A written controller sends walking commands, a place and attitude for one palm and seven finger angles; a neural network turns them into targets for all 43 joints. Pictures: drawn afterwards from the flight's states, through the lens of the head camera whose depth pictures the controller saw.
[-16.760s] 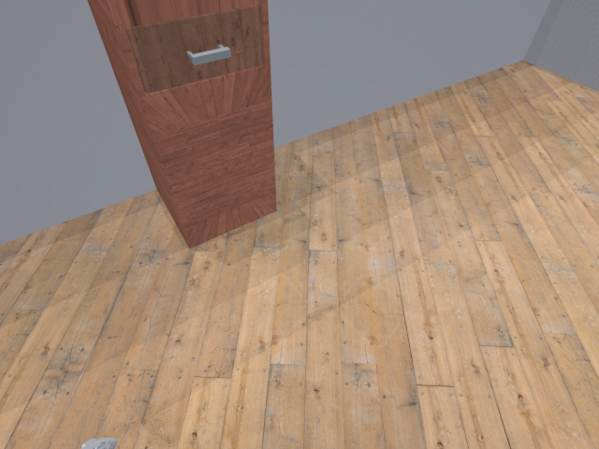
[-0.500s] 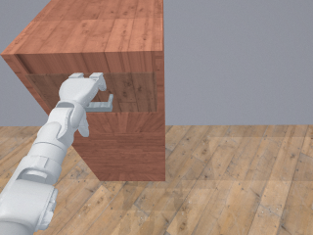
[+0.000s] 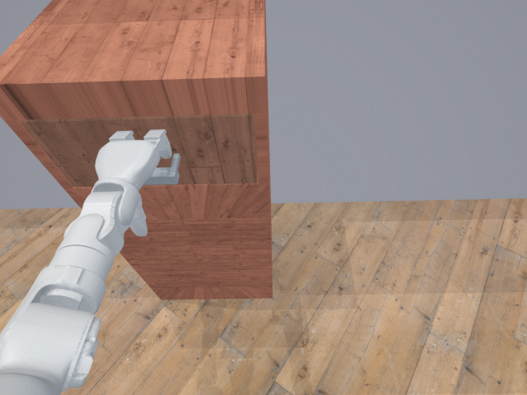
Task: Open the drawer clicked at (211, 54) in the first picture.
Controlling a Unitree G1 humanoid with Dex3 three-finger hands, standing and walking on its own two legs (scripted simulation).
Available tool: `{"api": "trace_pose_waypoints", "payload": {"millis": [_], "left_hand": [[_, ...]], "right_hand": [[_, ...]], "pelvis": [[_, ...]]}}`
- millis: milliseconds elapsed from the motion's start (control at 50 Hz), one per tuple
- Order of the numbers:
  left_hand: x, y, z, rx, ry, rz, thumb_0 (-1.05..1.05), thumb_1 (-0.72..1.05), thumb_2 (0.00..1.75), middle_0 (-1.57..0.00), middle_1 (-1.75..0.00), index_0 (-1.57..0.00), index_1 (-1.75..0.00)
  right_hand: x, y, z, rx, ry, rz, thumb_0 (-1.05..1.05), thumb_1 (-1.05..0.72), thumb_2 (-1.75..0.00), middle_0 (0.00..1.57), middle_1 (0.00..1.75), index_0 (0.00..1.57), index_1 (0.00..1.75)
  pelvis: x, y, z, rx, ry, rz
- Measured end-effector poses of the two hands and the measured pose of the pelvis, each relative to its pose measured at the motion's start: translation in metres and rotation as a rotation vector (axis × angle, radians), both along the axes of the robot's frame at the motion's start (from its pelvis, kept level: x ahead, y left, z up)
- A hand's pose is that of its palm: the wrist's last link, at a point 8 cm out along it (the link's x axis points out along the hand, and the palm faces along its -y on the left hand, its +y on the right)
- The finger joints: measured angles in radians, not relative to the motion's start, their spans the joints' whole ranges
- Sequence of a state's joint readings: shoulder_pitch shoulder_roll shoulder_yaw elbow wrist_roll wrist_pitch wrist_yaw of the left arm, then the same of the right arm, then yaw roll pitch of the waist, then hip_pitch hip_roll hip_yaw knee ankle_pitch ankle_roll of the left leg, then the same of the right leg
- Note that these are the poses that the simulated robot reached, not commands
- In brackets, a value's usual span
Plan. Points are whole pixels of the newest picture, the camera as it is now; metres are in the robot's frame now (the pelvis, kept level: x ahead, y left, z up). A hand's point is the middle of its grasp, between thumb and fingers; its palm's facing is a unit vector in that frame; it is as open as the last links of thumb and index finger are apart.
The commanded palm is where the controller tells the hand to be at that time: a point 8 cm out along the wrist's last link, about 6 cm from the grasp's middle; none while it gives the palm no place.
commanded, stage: lower the fingers behind the handle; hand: left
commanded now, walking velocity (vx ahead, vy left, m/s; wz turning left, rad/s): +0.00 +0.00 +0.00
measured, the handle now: (148, 167) +0.49 +0.22 +0.04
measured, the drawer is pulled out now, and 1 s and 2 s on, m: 0.00 0.00 0.00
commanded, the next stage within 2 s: close the thumb around the handle in 1.08 s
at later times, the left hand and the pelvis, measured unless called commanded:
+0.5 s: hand (145, 197) +0.44 +0.21 +0.03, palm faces -0.06 -0.02 -1.00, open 13.9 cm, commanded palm +0.42 +0.22 +0.08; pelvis +0.00 +0.00 -0.01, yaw +0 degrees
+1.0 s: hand (147, 199) +0.44 +0.21 +0.02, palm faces -0.05 -0.02 -1.00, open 13.9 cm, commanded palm +0.42 +0.22 +0.07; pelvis -0.01 +0.01 -0.01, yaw +0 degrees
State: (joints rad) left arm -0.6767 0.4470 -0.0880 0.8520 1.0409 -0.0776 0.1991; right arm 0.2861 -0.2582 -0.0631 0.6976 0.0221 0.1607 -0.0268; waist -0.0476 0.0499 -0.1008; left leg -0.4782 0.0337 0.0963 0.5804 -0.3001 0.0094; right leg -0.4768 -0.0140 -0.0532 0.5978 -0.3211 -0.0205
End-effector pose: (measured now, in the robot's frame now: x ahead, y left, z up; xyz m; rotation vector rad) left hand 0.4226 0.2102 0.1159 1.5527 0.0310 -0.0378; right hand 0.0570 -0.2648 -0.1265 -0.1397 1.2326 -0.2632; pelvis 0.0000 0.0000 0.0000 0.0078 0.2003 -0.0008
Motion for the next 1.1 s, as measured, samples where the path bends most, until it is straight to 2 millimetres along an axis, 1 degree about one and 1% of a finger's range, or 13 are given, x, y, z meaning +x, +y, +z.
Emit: {"api": "trace_pose_waypoints", "payload": {"millis": [120, 200, 280, 440, 620, 860, 1100], "left_hand": [[-0.001, 0.005, -0.010, 0.005, 0.026, 0.013, 0.00, -0.49, 0.30, -0.32, -1.20, -0.32, -1.20], [-0.003, 0.003, -0.014, -0.001, 0.021, -0.008, 0.00, -0.49, 0.30, -0.32, -1.20, -0.32, -1.20], [-0.005, 0.004, -0.018, -0.001, 0.003, -0.001, 0.00, -0.49, 0.30, -0.32, -1.20, -0.31, -1.20], [-0.004, 0.004, -0.031, 0.002, 0.026, 0.007, 0.00, -0.49, 0.30, -0.32, -1.20, -0.31, -1.20], [-0.003, 0.008, -0.041, 0.001, 0.023, 0.014, 0.00, -0.49, 0.30, -0.32, -1.20, -0.32, -1.20], [-0.002, 0.006, -0.043, 0.009, 0.004, 0.021, 0.00, -0.49, 0.30, -0.30, -1.20, -0.32, -1.20], [-0.004, 0.005, -0.042, -0.004, 0.004, 0.007, 0.00, -0.49, 0.30, -0.30, -1.20, -0.32, -1.20]], "right_hand": [[-0.003, -0.001, 0.000, -0.007, 0.009, -0.006, 0.00, -0.91, -0.90, 0.20, 0.30, 0.20, 0.30], [-0.005, -0.002, -0.001, -0.010, 0.020, -0.003, 0.00, -0.91, -0.90, 0.20, 0.30, 0.20, 0.30], [-0.006, -0.002, -0.003, -0.010, 0.030, 0.001, 0.00, -0.91, -0.90, 0.20, 0.30, 0.20, 0.30], [-0.007, 0.000, -0.003, -0.016, 0.027, -0.006, 0.00, -0.91, -0.90, 0.20, 0.30, 0.20, 0.30], [-0.017, 0.001, -0.006, -0.022, 0.046, -0.016, 0.00, -0.91, -0.90, 0.20, 0.30, 0.20, 0.30], [-0.029, 0.004, -0.009, -0.019, 0.075, -0.028, 0.00, -0.91, -0.90, 0.20, 0.30, 0.20, 0.30], [-0.028, 0.006, -0.007, -0.021, 0.053, -0.036, 0.00, -0.91, -0.90, 0.20, 0.30, 0.20, 0.30]], "pelvis": [[0.001, 0.000, -0.001, -0.001, 0.010, 0.000], [0.001, 0.001, -0.002, -0.003, 0.015, 0.004], [0.001, 0.001, -0.004, -0.004, 0.021, 0.007], [-0.001, 0.002, -0.006, -0.006, 0.034, 0.007], [-0.003, 0.004, -0.009, -0.008, 0.053, 0.003], [-0.005, 0.006, -0.011, -0.012, 0.061, 0.003], [-0.005, 0.008, -0.010, -0.012, 0.055, -0.006]]}}
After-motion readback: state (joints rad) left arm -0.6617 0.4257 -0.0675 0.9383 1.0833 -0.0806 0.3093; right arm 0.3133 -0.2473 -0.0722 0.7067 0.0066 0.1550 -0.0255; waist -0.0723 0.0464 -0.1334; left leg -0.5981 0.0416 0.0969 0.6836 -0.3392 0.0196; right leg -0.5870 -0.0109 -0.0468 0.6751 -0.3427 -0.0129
